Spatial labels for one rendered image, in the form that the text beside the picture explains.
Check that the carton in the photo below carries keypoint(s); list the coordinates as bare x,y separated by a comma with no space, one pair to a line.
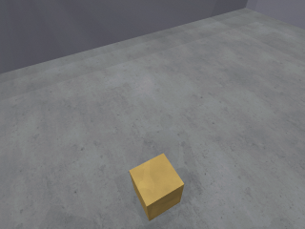
157,185

